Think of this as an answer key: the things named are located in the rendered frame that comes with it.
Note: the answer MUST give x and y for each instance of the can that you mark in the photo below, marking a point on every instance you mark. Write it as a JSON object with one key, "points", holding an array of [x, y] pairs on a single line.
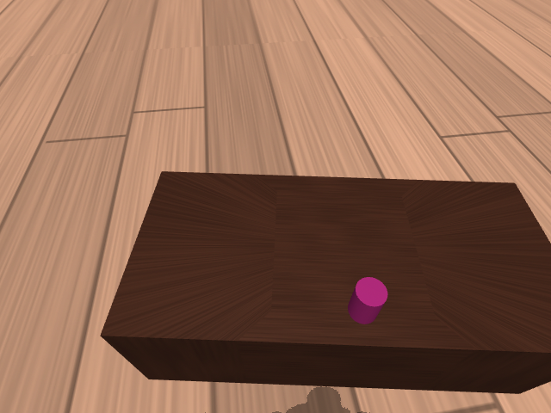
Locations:
{"points": [[367, 300]]}

